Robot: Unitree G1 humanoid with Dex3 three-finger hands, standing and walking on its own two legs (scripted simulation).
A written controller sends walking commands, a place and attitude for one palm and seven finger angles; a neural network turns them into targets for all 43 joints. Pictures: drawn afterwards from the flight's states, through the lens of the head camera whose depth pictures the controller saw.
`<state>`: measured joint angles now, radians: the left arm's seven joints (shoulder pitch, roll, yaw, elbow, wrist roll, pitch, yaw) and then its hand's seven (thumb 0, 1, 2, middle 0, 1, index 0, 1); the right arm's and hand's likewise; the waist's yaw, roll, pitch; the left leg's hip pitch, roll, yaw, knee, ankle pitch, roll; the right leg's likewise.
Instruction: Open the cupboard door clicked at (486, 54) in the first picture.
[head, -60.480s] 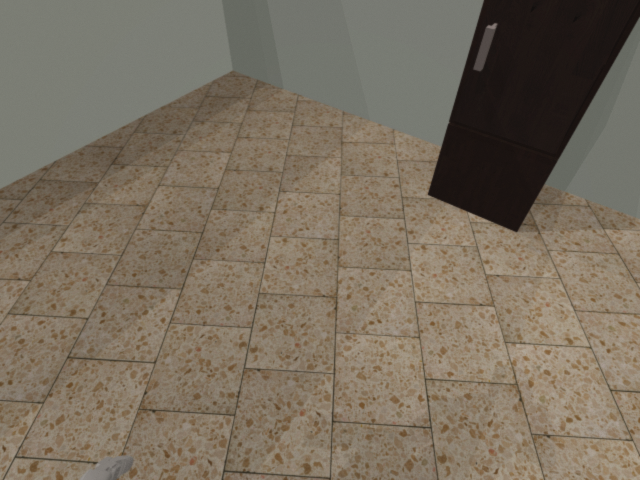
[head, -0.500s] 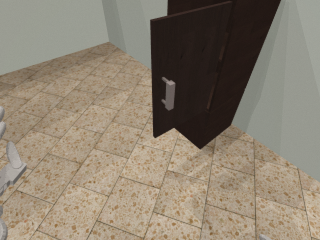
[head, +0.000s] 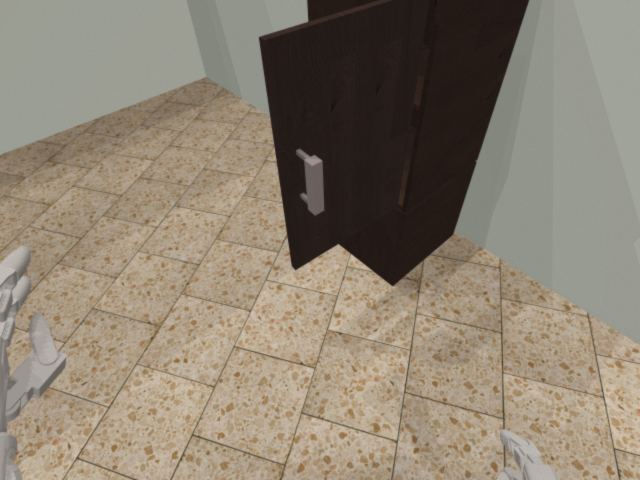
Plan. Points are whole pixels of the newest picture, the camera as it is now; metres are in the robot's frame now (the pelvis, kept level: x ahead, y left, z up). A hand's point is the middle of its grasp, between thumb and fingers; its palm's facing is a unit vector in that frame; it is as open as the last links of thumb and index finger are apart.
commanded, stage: stop stepping back and stand still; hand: left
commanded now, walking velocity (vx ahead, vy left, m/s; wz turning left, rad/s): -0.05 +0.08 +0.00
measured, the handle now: (308, 181) +0.69 +0.07 -0.05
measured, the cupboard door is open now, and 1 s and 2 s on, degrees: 86 86 86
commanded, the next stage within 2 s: let the arm hang, fingers relaxed in 1.06 s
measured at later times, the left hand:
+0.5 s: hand (41, 332) +0.22 +0.29 +0.14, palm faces +0.38 -0.80 -0.46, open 7.4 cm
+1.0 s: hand (14, 327) +0.22 +0.31 +0.15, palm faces +0.38 -0.80 -0.47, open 7.4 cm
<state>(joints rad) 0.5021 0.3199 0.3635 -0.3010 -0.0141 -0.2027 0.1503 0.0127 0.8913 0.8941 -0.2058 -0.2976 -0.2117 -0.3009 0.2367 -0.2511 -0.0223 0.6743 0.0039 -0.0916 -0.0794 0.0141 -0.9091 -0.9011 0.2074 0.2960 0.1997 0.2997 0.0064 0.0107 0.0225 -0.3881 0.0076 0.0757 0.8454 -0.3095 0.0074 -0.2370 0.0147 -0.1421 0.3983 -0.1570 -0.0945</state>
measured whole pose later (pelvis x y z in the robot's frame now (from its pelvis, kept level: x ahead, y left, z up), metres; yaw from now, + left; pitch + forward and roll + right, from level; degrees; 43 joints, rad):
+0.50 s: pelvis +0.02 +0.04 +0.00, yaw -1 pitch -1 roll -1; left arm 0.56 0.38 0.35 -0.44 -0.04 -0.17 0.14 0.01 0.89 0.89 -0.21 -0.30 -0.21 -0.30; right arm 0.22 -0.19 0.03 0.60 0.01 -0.07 -0.07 0.01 -0.91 -0.90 0.21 0.30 0.20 0.30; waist 0.01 0.03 0.02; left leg -0.18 -0.04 0.07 0.47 -0.27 0.06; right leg -0.23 0.03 -0.12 0.44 -0.20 -0.06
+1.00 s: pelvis +0.02 +0.06 +0.00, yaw -1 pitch -1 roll -1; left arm 0.56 0.40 0.40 -0.47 -0.04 -0.19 0.15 0.01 0.89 0.89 -0.21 -0.30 -0.21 -0.30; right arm 0.23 -0.22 0.00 0.59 0.00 -0.08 -0.08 0.01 -0.91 -0.90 0.21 0.30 0.20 0.30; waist 0.00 0.00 0.03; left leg -0.20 -0.06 0.07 0.45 -0.25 0.08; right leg -0.24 0.01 -0.11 0.43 -0.18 -0.03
